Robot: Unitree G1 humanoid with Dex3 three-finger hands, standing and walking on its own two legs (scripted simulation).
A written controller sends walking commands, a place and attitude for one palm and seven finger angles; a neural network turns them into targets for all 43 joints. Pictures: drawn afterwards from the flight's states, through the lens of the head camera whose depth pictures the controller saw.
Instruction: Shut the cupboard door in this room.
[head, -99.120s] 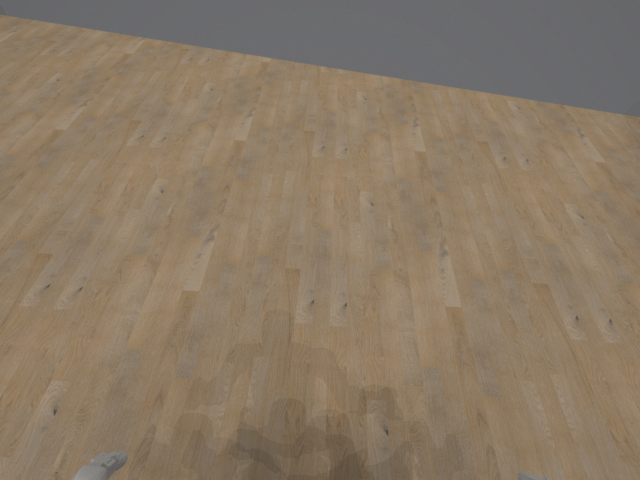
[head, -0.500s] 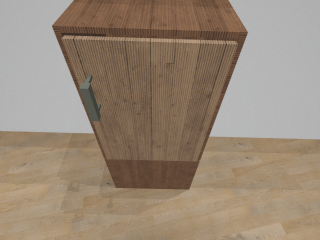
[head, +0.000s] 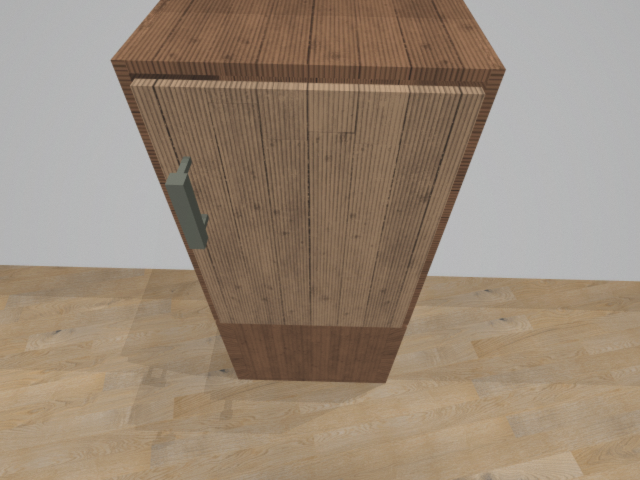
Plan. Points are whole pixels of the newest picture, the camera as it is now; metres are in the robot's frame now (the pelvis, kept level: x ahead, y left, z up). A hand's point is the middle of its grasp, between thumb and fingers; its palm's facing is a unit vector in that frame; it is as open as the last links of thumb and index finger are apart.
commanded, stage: look again from close up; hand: left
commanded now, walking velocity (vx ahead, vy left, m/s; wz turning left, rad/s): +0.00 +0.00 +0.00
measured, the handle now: (192, 203) +0.47 +0.23 +0.07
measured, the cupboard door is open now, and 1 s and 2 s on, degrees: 0 0 0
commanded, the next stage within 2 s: raise the hand and make a fist in 0.42 s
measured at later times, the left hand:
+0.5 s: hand out of the picture +0.05 +0.17 -0.17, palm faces +0.00 -0.98 -0.21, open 7.4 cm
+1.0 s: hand out of the picture +0.12 +0.18 -0.06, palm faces +0.17 -0.99 -0.02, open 5.9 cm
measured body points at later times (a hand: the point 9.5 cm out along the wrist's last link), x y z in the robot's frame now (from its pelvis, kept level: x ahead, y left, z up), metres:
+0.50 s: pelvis +0.02 -0.01 +0.00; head +0.04 -0.01 +0.45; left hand +0.05 +0.22 -0.16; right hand +0.05 -0.24 -0.15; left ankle +0.03 +0.11 -0.74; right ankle +0.00 -0.13 -0.74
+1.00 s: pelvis -0.02 -0.03 -0.09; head +0.03 -0.01 +0.36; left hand +0.11 +0.23 -0.05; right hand +0.24 -0.26 -0.12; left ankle +0.03 +0.11 -0.74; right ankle +0.00 -0.13 -0.74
